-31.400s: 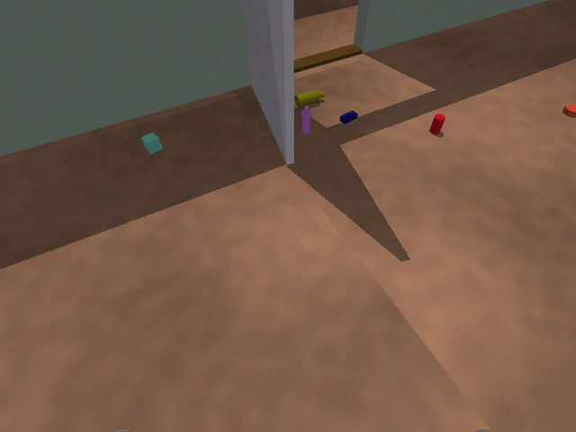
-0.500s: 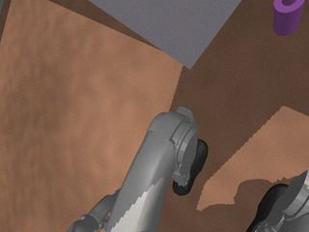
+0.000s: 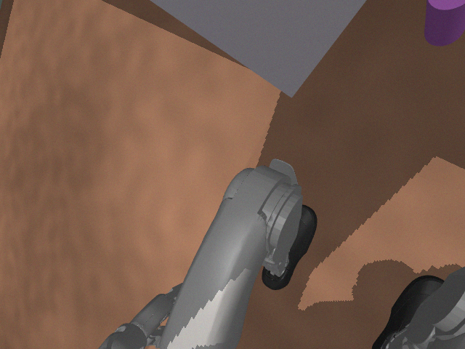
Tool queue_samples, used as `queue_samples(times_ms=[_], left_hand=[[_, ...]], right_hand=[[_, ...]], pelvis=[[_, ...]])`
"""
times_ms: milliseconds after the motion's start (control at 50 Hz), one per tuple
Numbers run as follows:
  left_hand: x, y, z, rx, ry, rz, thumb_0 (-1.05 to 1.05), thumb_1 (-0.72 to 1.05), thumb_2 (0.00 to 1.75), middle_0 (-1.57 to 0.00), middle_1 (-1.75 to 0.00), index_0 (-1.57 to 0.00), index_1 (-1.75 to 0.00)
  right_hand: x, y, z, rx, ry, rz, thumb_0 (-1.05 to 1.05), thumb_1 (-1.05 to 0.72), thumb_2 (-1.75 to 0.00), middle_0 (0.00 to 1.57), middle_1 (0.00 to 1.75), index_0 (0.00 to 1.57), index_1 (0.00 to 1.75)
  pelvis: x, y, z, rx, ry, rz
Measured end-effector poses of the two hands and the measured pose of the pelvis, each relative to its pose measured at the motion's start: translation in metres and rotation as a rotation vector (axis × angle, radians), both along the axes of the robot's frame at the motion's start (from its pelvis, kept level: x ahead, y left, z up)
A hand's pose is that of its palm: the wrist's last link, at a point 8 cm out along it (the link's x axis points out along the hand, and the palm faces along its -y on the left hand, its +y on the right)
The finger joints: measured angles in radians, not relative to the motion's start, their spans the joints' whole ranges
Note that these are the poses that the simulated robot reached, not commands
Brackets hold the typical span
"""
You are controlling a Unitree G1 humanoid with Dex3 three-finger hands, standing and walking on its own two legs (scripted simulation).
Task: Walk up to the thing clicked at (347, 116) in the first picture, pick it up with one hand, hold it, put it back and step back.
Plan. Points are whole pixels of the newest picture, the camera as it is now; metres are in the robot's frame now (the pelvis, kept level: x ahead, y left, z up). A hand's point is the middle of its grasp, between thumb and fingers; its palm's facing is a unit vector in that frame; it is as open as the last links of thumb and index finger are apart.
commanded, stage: close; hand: right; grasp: from above
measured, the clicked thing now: out of the picture +0.51 -0.34 -0.29
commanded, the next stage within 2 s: settle in 1.42 s
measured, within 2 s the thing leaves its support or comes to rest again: leaves its support in 1.78 s
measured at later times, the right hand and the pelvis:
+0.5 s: hand out of the picture +0.48 -0.33 -0.26, palm faces -0.46 +0.13 -0.88, open 10.1 cm; pelvis +0.00 +0.00 +0.00, yaw +0 degrees
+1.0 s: hand out of the picture +0.48 -0.33 -0.26, palm faces -0.46 +0.13 -0.88, open 7.6 cm; pelvis +0.00 +0.00 +0.00, yaw +1 degrees
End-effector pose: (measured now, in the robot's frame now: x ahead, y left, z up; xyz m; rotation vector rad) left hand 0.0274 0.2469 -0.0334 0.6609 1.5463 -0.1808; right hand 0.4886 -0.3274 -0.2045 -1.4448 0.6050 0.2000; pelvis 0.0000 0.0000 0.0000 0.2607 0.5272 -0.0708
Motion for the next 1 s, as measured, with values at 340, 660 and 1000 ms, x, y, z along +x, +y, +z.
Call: queue_samples(times_ms=[340,660,1000], left_hand=[[0.011,-0.003,-0.002,0.001,-0.024,-0.032,0.00,0.90,0.90,-0.20,-0.30,-0.20,-0.30],[0.003,-0.005,-0.006,-0.015,-0.007,-0.017,0.00,0.90,0.89,-0.20,-0.30,-0.20,-0.30],[0.001,-0.001,-0.001,0.014,0.012,-0.021,0.00,0.90,0.89,-0.20,-0.30,-0.20,-0.30]], right_hand=[[-0.002,-0.008,0.005,-0.009,-0.011,0.005,0.00,-0.02,-0.56,0.48,0.64,0.51,0.62],[0.002,-0.004,0.005,-0.016,-0.015,0.006,0.00,-0.19,-0.42,0.59,0.55,0.64,0.50],[0.003,-0.004,0.005,-0.004,-0.023,0.012,0.00,-0.43,-0.24,0.76,0.41,0.81,0.35]], pelvis=[[-0.001,-0.002,0.000,0.011,-0.005,-0.002],[-0.001,0.000,-0.001,0.004,-0.005,0.002],[-0.001,0.000,0.001,0.011,-0.005,0.005]])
